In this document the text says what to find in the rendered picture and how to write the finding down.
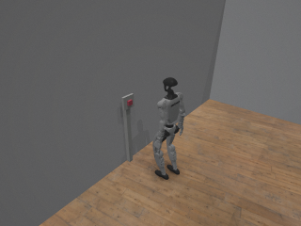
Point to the robot left hand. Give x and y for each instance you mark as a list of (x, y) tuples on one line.
[(157, 145)]

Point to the button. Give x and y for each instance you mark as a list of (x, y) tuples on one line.
[(129, 102)]

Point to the left robot thigh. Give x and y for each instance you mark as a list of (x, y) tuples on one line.
[(154, 139)]

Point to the robot right hand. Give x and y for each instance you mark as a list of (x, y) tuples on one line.
[(180, 127)]

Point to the robot right forearm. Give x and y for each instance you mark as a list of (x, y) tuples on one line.
[(181, 118)]

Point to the robot left upper arm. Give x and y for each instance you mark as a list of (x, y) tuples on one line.
[(161, 105)]

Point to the right robot thigh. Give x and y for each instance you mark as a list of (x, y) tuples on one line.
[(169, 140)]

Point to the robot thigh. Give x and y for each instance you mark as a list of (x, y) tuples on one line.
[(169, 140), (154, 139)]

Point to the robot right upper arm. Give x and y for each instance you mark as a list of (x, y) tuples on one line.
[(182, 107)]

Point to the panel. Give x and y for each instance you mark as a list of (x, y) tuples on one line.
[(127, 124)]

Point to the robot left forearm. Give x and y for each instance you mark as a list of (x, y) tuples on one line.
[(161, 132)]

